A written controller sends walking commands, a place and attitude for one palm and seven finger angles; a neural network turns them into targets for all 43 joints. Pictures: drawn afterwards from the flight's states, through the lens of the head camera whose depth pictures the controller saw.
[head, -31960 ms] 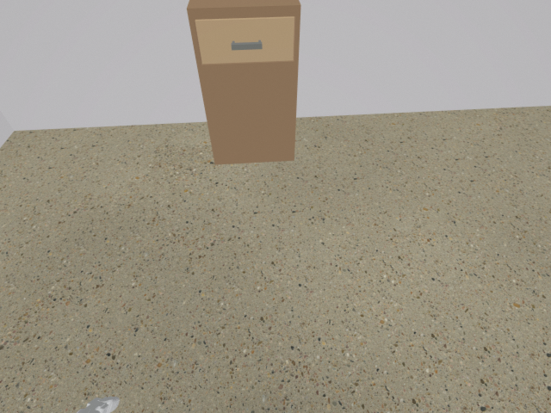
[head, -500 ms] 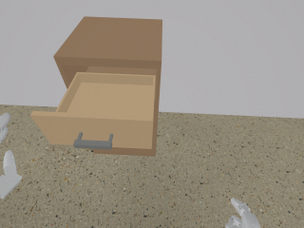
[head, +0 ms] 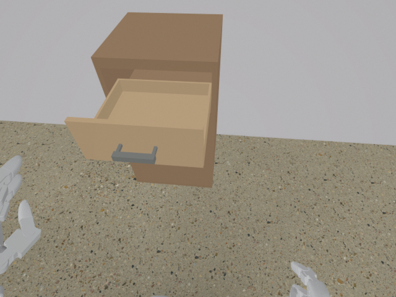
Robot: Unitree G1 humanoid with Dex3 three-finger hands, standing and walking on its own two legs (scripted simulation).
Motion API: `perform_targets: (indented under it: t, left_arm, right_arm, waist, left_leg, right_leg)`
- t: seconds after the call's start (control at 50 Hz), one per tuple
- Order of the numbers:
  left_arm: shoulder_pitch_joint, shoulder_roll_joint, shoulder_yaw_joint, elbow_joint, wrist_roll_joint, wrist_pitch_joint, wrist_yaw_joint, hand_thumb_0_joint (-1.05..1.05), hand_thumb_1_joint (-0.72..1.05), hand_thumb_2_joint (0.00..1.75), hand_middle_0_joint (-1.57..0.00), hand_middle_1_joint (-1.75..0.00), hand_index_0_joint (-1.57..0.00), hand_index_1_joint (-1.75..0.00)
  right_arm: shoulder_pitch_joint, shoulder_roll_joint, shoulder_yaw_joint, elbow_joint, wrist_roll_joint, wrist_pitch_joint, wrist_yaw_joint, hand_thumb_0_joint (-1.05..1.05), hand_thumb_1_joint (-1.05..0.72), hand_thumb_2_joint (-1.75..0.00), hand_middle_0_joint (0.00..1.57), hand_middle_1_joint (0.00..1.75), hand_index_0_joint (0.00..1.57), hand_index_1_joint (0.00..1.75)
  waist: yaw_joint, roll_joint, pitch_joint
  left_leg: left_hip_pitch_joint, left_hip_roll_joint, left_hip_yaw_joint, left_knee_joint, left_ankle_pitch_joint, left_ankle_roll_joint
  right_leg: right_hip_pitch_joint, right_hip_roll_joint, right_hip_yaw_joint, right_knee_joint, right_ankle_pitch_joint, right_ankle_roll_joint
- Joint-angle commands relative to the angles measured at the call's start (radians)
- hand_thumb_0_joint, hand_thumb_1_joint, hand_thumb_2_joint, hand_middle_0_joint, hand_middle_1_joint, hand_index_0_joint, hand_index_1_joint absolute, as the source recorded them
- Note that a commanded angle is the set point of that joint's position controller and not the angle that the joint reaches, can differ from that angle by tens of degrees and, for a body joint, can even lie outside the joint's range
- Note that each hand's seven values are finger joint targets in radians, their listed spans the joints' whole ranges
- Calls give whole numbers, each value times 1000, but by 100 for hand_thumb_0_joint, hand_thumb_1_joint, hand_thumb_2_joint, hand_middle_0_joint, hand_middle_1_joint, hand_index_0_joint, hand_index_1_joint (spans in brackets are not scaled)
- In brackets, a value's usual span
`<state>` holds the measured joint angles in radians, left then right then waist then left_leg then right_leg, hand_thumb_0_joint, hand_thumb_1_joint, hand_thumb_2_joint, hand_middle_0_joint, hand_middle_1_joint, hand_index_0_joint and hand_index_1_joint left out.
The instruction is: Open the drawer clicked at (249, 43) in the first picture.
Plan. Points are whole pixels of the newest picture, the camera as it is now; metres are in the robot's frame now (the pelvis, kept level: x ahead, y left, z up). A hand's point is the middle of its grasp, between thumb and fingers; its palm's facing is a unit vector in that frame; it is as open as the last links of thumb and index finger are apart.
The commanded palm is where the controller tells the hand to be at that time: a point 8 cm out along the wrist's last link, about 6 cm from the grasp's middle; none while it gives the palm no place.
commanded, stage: stop stepping back and stand still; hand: left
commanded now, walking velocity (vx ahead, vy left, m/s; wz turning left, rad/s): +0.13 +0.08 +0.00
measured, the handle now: (135, 152) +0.53 +0.22 -0.09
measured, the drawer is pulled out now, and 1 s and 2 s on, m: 0.30 0.30 0.30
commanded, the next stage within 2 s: let the arm hang, fingers relaxed in 0.44 s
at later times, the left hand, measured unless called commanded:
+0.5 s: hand (35, 239) +0.18 +0.24 +0.13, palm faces +0.35 -0.83 -0.44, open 7.4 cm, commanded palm +0.12 +0.29 +0.18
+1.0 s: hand out of the picture +0.02 +0.20 -0.17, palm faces +0.08 -0.98 -0.21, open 7.1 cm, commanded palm none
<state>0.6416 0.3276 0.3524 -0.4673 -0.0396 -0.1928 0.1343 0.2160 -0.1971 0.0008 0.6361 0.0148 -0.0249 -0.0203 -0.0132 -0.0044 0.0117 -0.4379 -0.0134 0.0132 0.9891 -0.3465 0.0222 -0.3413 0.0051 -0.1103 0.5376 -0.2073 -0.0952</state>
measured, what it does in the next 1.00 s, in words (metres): steps on the spot: left foot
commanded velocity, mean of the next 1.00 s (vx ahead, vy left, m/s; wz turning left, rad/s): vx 0.01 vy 0.01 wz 0.00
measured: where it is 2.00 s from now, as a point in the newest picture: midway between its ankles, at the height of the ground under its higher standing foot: outside the picture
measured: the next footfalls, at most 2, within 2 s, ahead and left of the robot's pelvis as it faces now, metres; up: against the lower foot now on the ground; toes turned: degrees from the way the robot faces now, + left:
left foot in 0.16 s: +0.05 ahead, +0.13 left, +0.00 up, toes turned +2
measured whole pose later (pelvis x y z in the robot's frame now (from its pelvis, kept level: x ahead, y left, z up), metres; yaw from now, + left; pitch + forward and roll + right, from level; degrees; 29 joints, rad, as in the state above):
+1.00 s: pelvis +0.00 +0.01 +0.01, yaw +3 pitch -2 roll -1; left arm 0.29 0.21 0.02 0.95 0.01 0.03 0.02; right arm 0.26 -0.17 0.00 0.96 -0.02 0.02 -0.02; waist 0.00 -0.02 0.10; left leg -0.22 0.01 -0.03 0.50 -0.25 0.00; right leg -0.17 0.04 0.02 0.45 -0.26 -0.02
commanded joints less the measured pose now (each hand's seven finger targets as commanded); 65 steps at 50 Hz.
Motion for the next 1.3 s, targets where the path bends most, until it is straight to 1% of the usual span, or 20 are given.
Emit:
perform_targets:
  t: [0.0, 0.1, 0.14, 0.16, 0.2, 0.26, 0.32, 0.36, 0.44, 0.5, 0.52, 0.56, 0.6, 0.64, 0.66, 0.7, 0.76, 0.88, 1.04, 1.28]
  left_arm:
    - [-68, 223, 73, -362, 25, -86, 40, 0, 90, 90, -20, -30, -20, -30]
    - [40, 247, 112, -452, 22, -98, 80, 0, 90, 90, -20, -30, -20, -30]
    - [26, 228, 115, -456, 12, -117, 76, 0, 90, 90, -20, -30, -20, -30]
    - [21, 233, 132, -428, 16, -111, 76, 0, 90, 90, -20, -30, -20, -30]
    - [46, 230, 155, -325, 3, -86, 66, 0, 90, 90, -20, -30, -20, -30]
    - [91, 203, 142, -199, -12, -66, 46, 0, 90, 90, -20, -30, -20, -30]
    - [58, 182, 117, -156, -21, -68, 32, 0, 90, 90, -20, -30, -20, -30]
    - [54, 175, 102, -187, -19, -67, 38, 0, 90, 90, -20, -30, -20, -30]
    - [-6, 222, 102, -371, 2, -77, 57, 0, 90, 90, -20, -30, -20, -30]
    - [-24, 231, 97, -446, 3, -80, 71, 0, 90, 90, -20, -30, -20, -30]
    - [-134, 5, -322, 517, 75, 59, -68, 0, 90, 90, -20, -30, -20, -30]
    - [-128, -27, -246, 540, 79, 188, -105, 0, 90, 90, -20, -30, -20, -30]
    - [-210, -38, -271, 614, 75, 191, -111, 0, 90, 90, -20, -30, -20, -30]
    - [-229, -25, -279, 735, 79, 180, -115, 0, 90, 90, -20, -30, -20, -30]
    - [-224, 14, -268, 804, 82, 178, -113, 0, 90, 90, -20, -30, -20, -30]
    - [-280, 63, -270, 937, 71, 181, -116, 0, 90, 90, -20, -30, -20, -30]
    - [-325, 42, -281, 1095, 56, 188, -106, 0, 90, 90, -20, -30, -20, -30]
    - [-329, -14, -294, 1303, 52, 195, -107, 0, 90, 90, -20, -30, -20, -30]
    - [-318, -33, -315, 1450, 48, 188, -108, 0, 90, 90, -20, -30, -20, -30]
    - [-289, -54, -323, 1538, 48, 189, -100, 0, 90, 90, -20, -30, -20, -30]
  right_arm:
    - [-112, -113, -55, -188, -18, -95, -43, 0, -90, -90, 20, 30, 20, 30]
    - [-60, -106, -51, -189, -26, -128, -52, 0, -90, -90, 20, 30, 20, 30]
    - [-60, -136, -57, -201, -31, -130, -47, 0, -90, -90, 20, 30, 20, 30]
    - [-58, -122, -57, -197, -24, -137, -37, 0, -90, -90, 20, 30, 20, 30]
    - [-53, -101, -56, -179, -9, -136, -31, 0, -90, -90, 20, 30, 20, 30]
    - [-69, -123, -60, -177, 8, -124, -30, 0, -90, -90, 20, 30, 20, 30]
    - [-74, -125, -62, -185, 16, -107, -17, 0, -90, -90, 20, 30, 20, 30]
    - [-54, -123, -72, -174, 23, -95, -9, 0, -90, -90, 20, 30, 20, 30]
    - [-96, -103, -44, -184, -3, -90, -15, 0, -90, -90, 20, 30, 20, 30]
    - [-101, -122, -39, -182, -16, -110, -29, 0, -90, -90, 20, 30, 20, 30]
    - [-89, -228, -95, 60, -10, -181, 52, 0, -90, -90, 20, 30, 20, 30]
    - [29, -163, -66, 42, -28, -58, 36, 0, -90, -90, 20, 30, 20, 30]
    - [-4, -145, -46, 26, -45, -42, 26, 0, -90, -90, 20, 30, 20, 30]
    - [-17, -149, -44, 21, -43, -32, 17, 0, -90, -90, 20, 30, 20, 30]
    - [-18, -138, -49, 26, -34, -26, 12, 0, -90, -90, 20, 30, 20, 30]
    - [23, -121, -49, 66, -21, -9, 15, 0, -90, -90, 20, 30, 20, 30]
    - [-4, -112, -41, 123, -29, 8, 4, 0, -90, -90, 20, 30, 20, 30]
    - [30, -80, -32, 231, -30, 19, -12, 0, -90, -90, 20, 30, 20, 30]
    - [109, -74, -32, 336, -26, 21, -18, 0, -90, -90, 20, 30, 20, 30]
    - [164, -33, -21, 439, -27, 24, -17, 0, -90, -90, 20, 30, 20, 30]
  waist:
    - [0, -113, -65]
    - [-3, 40, -102]
    - [-7, 285, -56]
    - [-5, 312, -40]
    - [-9, 251, 12]
    - [2, 85, 1]
    - [-25, -123, 2]
    - [-16, -177, -20]
    - [-11, -115, -70]
    - [3, 97, -68]
    - [-81, 144, 2]
    - [-47, 172, -16]
    - [-18, 42, -45]
    - [20, -140, -147]
    - [23, -224, -191]
    - [-8, -76, -145]
    - [11, 16, -110]
    - [14, 189, -9]
    - [8, 9, 10]
    - [9, -10, 111]
  left_leg:
    - [87, -2, 55, -210, -33, 23]
    - [261, 8, 41, -638, -18, 51]
    - [240, 199, -243, -768, -108, 121]
    - [208, 283, -311, -765, -27, 156]
    - [82, 255, -235, -754, -27, 138]
    - [81, 181, -97, -554, 236, 71]
    - [-27, 40, -18, -389, 66, 0]
    - [40, 32, -18, -325, -39, -3]
    - [128, 45, -43, -458, 27, 11]
    - [255, 99, -114, -635, 220, 29]
    - [220, 196, -244, -540, 376, 56]
    - [111, 241, -247, -575, 404, 124]
    - [84, 222, -259, -553, 486, 134]
    - [184, 144, -170, -440, 649, 77]
    - [162, 70, -98, -380, 524, 32]
    - [186, 13, -67, -446, 241, -5]
    - [242, 49, -68, -453, 423, 1]
    - [246, 86, -108, -573, 276, 18]
    - [277, 93, -110, -610, 205, 21]
    - [240, 84, -91, -647, 119, 14]
  right_leg:
    - [-2, -270, 343, -391, -432, 14]
    - [72, -199, 270, -250, -384, 16]
    - [5, -28, 124, 47, -268, 73]
    - [-42, 20, 44, 226, -248, 101]
    - [-18, 7, 74, 293, -261, 91]
    - [176, -11, 51, -85, -47, 101]
    - [261, -197, 354, -238, 128, 28]
    - [177, -253, 451, -338, -165, 22]
    - [212, -237, 338, -270, 0, 5]
    - [160, -97, 207, -154, 0, 59]
    - [-82, -71, 60, 111, 28, 71]
    - [-14, -35, 124, 200, -225, 73]
    - [4, -17, 135, 215, -241, 74]
    - [143, -38, 144, 39, 148, 71]
    - [250, -99, 224, 5, 442, 50]
    - [218, -180, 268, -29, 464, 3]
    - [217, -101, 234, -39, 435, 42]
    - [176, -49, 215, -143, 102, 47]
    - [166, -56, 217, -198, 62, 45]
    - [113, -54, 230, -225, -39, 45]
